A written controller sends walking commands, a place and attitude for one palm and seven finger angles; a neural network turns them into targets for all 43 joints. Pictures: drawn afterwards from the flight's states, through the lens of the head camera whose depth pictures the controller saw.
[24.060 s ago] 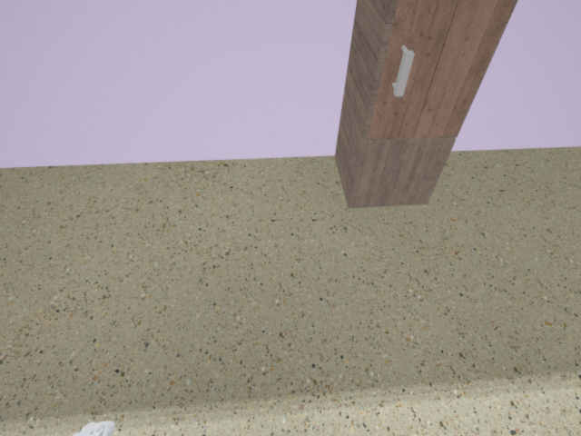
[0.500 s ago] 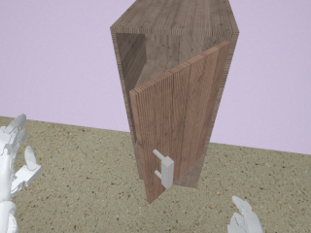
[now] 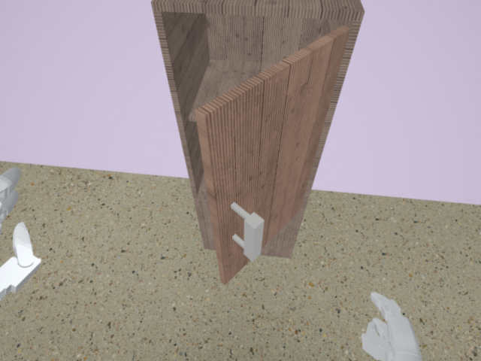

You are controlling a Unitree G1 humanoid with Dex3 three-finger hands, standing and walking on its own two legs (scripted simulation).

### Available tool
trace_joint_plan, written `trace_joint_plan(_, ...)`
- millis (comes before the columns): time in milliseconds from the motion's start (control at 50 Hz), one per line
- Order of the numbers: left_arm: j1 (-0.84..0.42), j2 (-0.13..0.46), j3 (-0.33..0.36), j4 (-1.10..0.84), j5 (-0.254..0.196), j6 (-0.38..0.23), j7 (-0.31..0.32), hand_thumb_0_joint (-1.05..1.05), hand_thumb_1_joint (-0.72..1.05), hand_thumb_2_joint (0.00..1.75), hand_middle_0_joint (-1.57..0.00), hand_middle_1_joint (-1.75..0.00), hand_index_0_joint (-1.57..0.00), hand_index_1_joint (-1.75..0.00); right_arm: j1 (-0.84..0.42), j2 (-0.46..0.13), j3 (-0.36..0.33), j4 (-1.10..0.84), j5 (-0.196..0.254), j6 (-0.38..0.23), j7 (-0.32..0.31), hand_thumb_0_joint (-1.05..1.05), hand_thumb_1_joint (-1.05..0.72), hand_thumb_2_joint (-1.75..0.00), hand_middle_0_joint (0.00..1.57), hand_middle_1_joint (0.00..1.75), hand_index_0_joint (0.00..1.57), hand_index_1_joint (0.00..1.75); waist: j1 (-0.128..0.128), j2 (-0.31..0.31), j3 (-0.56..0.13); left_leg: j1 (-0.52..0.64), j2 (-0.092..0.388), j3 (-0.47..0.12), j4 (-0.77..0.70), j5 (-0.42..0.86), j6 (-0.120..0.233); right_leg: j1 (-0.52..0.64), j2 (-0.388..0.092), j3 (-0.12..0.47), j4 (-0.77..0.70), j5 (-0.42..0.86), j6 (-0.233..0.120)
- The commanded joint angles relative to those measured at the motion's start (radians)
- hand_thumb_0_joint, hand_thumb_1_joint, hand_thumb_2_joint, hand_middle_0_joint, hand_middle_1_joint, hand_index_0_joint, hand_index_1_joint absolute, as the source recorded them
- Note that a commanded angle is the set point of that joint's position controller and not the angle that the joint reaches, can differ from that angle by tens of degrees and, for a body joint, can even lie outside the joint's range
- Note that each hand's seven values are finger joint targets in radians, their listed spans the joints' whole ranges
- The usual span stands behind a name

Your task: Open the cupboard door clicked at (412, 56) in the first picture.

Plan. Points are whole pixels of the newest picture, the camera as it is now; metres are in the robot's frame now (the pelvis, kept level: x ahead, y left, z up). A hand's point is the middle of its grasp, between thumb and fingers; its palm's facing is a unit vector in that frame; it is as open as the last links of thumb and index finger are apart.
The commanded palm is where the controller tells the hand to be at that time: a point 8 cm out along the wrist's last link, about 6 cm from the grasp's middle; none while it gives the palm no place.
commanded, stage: step back with the hand held close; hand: left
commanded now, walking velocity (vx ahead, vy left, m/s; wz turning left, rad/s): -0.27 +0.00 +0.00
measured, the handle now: (244, 231) +0.37 +0.02 -0.06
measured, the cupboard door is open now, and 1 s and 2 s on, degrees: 53 53 53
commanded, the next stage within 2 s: stop stepping back and stand still in 1.04 s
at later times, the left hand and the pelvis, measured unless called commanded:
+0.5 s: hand out of the picture +0.13 +0.28 +0.15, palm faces +0.46 -0.77 -0.44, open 7.4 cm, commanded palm +0.07 +0.31 +0.17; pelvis -0.07 +0.01 -0.02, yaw +2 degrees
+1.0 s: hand out of the picture +0.07 +0.27 +0.16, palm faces +0.31 -0.80 -0.52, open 7.4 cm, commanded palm +0.01 +0.31 +0.17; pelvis -0.13 +0.01 -0.01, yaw +2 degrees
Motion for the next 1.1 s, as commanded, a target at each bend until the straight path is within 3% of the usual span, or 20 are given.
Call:
trace_joint_plan(0, -0.018, 0.173, 0.142, -0.204, 0.007, -0.075, 0.039, 0.0, 0.9, 0.9, -0.2, -0.3, -0.2, -0.3, -0.088, -0.118, -0.033, -0.165, -0.003, -0.061, -0.007, 0.0, -0.9, -0.9, 0.2, 0.3, 0.2, 0.3, 0.003, 0.021, -0.151, -0.116, 0.071, -0.068, -0.1, 0.083, 0.007, 0.144, -0.017, 0.054, 0.003, 0.113, -0.001)
trace_joint_plan(120, -0.038, 0.175, 0.16, -0.215, 0.03, -0.102, 0.046, 0.0, 0.9, 0.9, -0.2, -0.3, -0.2, -0.3, -0.084, -0.134, -0.032, -0.174, -0.007, -0.083, -0.006, 0.0, -0.9, -0.9, 0.2, 0.3, 0.2, 0.3, 0.001, 0.059, -0.094, -0.357, 0.092, -0.121, -0.167, -0.283, 0.044, 0.221, 0.001, 0.071, 0.051, -0.049, 0.0)
trace_joint_plan(240, -0.067, 0.171, 0.171, -0.258, 0.05, -0.129, 0.047, 0.0, 0.9, 0.9, -0.2, -0.3, -0.2, -0.3, -0.064, -0.131, -0.031, -0.173, -0.012, -0.119, -0.004, 0.0, -0.9, -0.9, 0.2, 0.3, 0.2, 0.3, 0.0, 0.084, -0.106, -0.489, 0.118, -0.154, -0.168, -0.414, 0.068, 0.288, 0.023, 0.089, 0.158, -0.036, 0.003)
trace_joint_plan(360, -0.098, 0.168, 0.157, -0.251, 0.041, -0.136, 0.052, 0.0, 0.9, 0.9, -0.2, -0.3, -0.2, -0.3, -0.041, -0.124, -0.032, -0.142, -0.017, -0.139, 0.002, 0.0, -0.9, -0.9, 0.2, 0.3, 0.2, 0.3, -0.014, -0.031, -0.078, -0.339, 0.047, -0.102, -0.004, -0.358, 0.025, 0.047, -0.045, 0.183, -0.014, -0.213, -0.033)
trace_joint_plan(420, -0.107, 0.181, 0.151, -0.246, 0.032, -0.138, 0.062, 0.0, 0.9, 0.9, -0.2, -0.3, -0.2, -0.3, -0.043, -0.12, -0.032, -0.116, -0.019, -0.133, 0.001, 0.0, -0.9, -0.9, 0.2, 0.3, 0.2, 0.3, -0.022, -0.031, -0.074, -0.219, 0.025, -0.084, 0.035, -0.289, 0.003, -0.091, -0.067, 0.167, -0.084, -0.273, -0.042)
trace_joint_plan(480, -0.071, 0.188, 0.175, -0.256, 0.03, -0.146, 0.064, 0.0, 0.9, 0.9, -0.2, -0.3, -0.2, -0.3, -0.056, -0.124, -0.031, -0.124, -0.016, -0.13, -0.004, 0.0, -0.9, -0.9, 0.2, 0.3, 0.2, 0.3, -0.015, 0.053, -0.105, -0.336, 0.087, -0.152, -0.113, -0.354, 0.031, 0.054, 0.002, 0.095, 0.047, -0.207, -0.008)
trace_joint_plan(520, -0.059, 0.195, 0.2, -0.282, 0.043, -0.154, 0.06, 0.0, 0.9, 0.9, -0.2, -0.3, -0.2, -0.3, -0.087, -0.135, -0.035, -0.139, -0.011, -0.138, -0.007, 0.0, -0.9, -0.9, 0.2, 0.3, 0.2, 0.3, 0.002, 0.198, -0.141, -0.543, 0.192, -0.271, -0.28, -0.458, 0.082, 0.294, 0.091, 0.044, 0.31, -0.037, 0.014)
trace_joint_plan(580, -0.029, 0.202, 0.233, -0.284, 0.047, -0.163, 0.04, 0.0, 0.9, 0.9, -0.2, -0.3, -0.2, -0.3, -0.085, -0.13, -0.053, -0.142, -0.026, -0.161, 0.002, 0.0, -0.9, -0.9, 0.2, 0.3, 0.2, 0.3, 0.014, 0.158, -0.153, -0.584, 0.278, -0.333, -0.296, -0.467, 0.139, 0.332, 0.133, 0.081, 0.471, -0.134, 0.011)
trace_joint_plan(620, -0.021, 0.178, 0.218, -0.264, 0.041, -0.171, 0.035, 0.0, 0.9, 0.9, -0.2, -0.3, -0.2, -0.3, -0.088, -0.123, -0.049, -0.128, -0.039, -0.176, 0.01, 0.0, -0.9, -0.9, 0.2, 0.3, 0.2, 0.3, 0.009, 0.172, -0.095, -0.507, 0.264, -0.309, -0.247, -0.343, 0.138, 0.24, 0.122, 0.098, 0.379, -0.181, -0.004)
trace_joint_plan(660, -0.02, 0.158, 0.174, -0.272, 0.017, -0.174, 0.03, 0.0, 0.9, 0.9, -0.2, -0.3, -0.2, -0.3, -0.071, -0.112, -0.042, -0.083, -0.047, -0.192, 0.024, 0.0, -0.9, -0.9, 0.2, 0.3, 0.2, 0.3, 0.002, 0.145, -0.129, -0.22, 0.229, -0.269, -0.173, -0.043, 0.1, 0.07, 0.102, 0.095, 0.181, -0.206, -0.021)
trace_joint_plan(700, -0.051, 0.169, 0.154, -0.278, 0.003, -0.182, 0.028, 0.0, 0.9, 0.9, -0.2, -0.3, -0.2, -0.3, -0.06, -0.116, -0.043, -0.042, -0.048, -0.189, 0.032, 0.0, -0.9, -0.9, 0.2, 0.3, 0.2, 0.3, -0.001, 0.111, -0.218, 0.028, 0.197, -0.202, -0.042, 0.336, 0.059, -0.013, 0.055, 0.134, 0.005, 0.01, -0.027)
trace_joint_plan(720, -0.072, 0.178, 0.139, -0.288, 0.012, -0.188, 0.029, 0.0, 0.9, 0.9, -0.2, -0.3, -0.2, -0.3, -0.043, -0.107, -0.044, -0.024, -0.046, -0.178, 0.033, 0.0, -0.9, -0.9, 0.2, 0.3, 0.2, 0.3, -0.009, 0.073, -0.3, 0.139, 0.178, -0.144, 0.037, 0.534, 0.029, -0.011, 0.001, 0.183, -0.005, 0.249, -0.033)
trace_joint_plan(760, -0.114, 0.197, 0.13, -0.289, 0.006, -0.173, 0.032, 0.0, 0.9, 0.9, -0.2, -0.3, -0.2, -0.3, -0.064, -0.103, -0.048, -0.051, -0.018, -0.162, 0.024, 0.0, -0.9, -0.9, 0.2, 0.3, 0.2, 0.3, -0.024, -0.076, -0.402, 0.241, 0.098, -0.017, 0.083, 0.563, 0.0, 0.024, -0.021, 0.158, 0.004, 0.603, 0.039)
trace_joint_plan(800, -0.062, 0.252, 0.187, -0.291, -0.002, -0.155, 0.03, 0.0, 0.9, 0.9, -0.2, -0.3, -0.2, -0.3, -0.095, -0.103, -0.044, -0.098, 0.003, -0.145, 0.017, 0.0, -0.9, -0.9, 0.2, 0.3, 0.2, 0.3, -0.011, -0.134, -0.386, 0.183, 0.048, 0.02, 0.107, 0.398, -0.002, 0.057, -0.055, 0.138, -0.01, 0.78, 0.09)
trace_joint_plan(880, 0.049, 0.28, 0.228, -0.246, -0.019, -0.142, 0.019, 0.0, 0.9, 0.9, -0.2, -0.3, -0.2, -0.3, -0.126, -0.09, -0.024, -0.135, 0.003, -0.109, 0.011, 0.0, -0.9, -0.9, 0.2, 0.3, 0.2, 0.3, -0.008, -0.051, -0.218, 0.081, 0.012, -0.004, 0.1, 0.182, -0.018, -0.053, -0.073, 0.153, -0.068, 0.504, 0.021)
trace_joint_plan(940, 0.033, 0.277, 0.213, -0.236, -0.032, -0.153, 0.014, 0.0, 0.9, 0.9, -0.2, -0.3, -0.2, -0.3, -0.126, -0.105, -0.025, -0.13, -0.006, -0.112, 0.005, 0.0, -0.9, -0.9, 0.2, 0.3, 0.2, 0.3, -0.009, 0.092, -0.133, 0.153, 0.069, -0.082, -0.015, 0.201, -0.017, -0.182, 0.014, 0.108, -0.083, 0.055, -0.004)
trace_joint_plan(980, 0.01, 0.261, 0.199, -0.219, -0.042, -0.159, 0.01, 0.0, 0.9, 0.9, -0.2, -0.3, -0.2, -0.3, -0.115, -0.126, -0.032, -0.133, -0.015, -0.119, 0.003, 0.0, -0.9, -0.9, 0.2, 0.3, 0.2, 0.3, -0.012, 0.147, -0.121, 0.039, 0.158, -0.189, -0.182, 0.018, 0.019, -0.089, 0.098, 0.073, -0.008, -0.155, -0.003)
trace_joint_plan(1020, -0.017, 0.238, 0.19, -0.208, -0.036, -0.167, 0.009, 0.0, 0.9, 0.9, -0.2, -0.3, -0.2, -0.3, -0.121, -0.141, -0.042, -0.136, -0.022, -0.133, 0.0, 0.0, -0.9, -0.9, 0.2, 0.3, 0.2, 0.3, -0.002, 0.234, -0.121, -0.197, 0.249, -0.312, -0.403, -0.319, 0.055, 0.138, 0.142, 0.064, 0.16, -0.229, -0.021)
trace_joint_plan(1040, -0.022, 0.23, 0.192, -0.214, -0.032, -0.164, 0.009, 0.0, 0.9, 0.9, -0.2, -0.3, -0.2, -0.3, -0.111, -0.139, -0.046, -0.129, -0.031, -0.138, 0.002, 0.0, -0.9, -0.9, 0.2, 0.3, 0.2, 0.3, 0.003, 0.223, -0.151, -0.282, 0.281, -0.326, -0.459, -0.414, 0.055, 0.227, 0.148, 0.062, 0.251, -0.268, -0.034)
trace_joint_plan(1080, -0.004, 0.211, 0.168, -0.219, -0.037, -0.153, 0.01, 0.0, 0.9, 0.9, -0.2, -0.3, -0.2, -0.3, -0.096, -0.125, -0.054, -0.121, -0.029, -0.147, 0.016, 0.0, -0.9, -0.9, 0.2, 0.3, 0.2, 0.3, 0.013, 0.149, -0.213, -0.213, 0.262, -0.24, -0.396, -0.323, 0.025, 0.188, 0.124, 0.059, 0.234, -0.337, -0.062)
